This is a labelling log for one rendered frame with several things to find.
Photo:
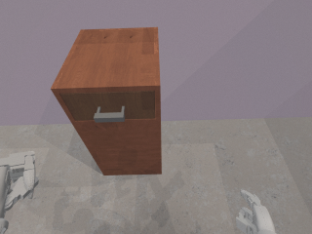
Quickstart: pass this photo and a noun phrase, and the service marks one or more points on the handle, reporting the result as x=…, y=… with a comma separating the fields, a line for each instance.
x=106, y=117

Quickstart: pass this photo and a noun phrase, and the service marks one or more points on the cabinet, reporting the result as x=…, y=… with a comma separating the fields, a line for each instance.
x=116, y=60

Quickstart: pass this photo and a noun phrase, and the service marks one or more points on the robot right hand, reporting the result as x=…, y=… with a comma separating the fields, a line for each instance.
x=257, y=219

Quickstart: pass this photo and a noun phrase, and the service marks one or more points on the robot left hand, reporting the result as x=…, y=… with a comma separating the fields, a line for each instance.
x=20, y=169

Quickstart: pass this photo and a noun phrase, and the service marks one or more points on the drawer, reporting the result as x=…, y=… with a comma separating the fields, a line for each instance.
x=138, y=104

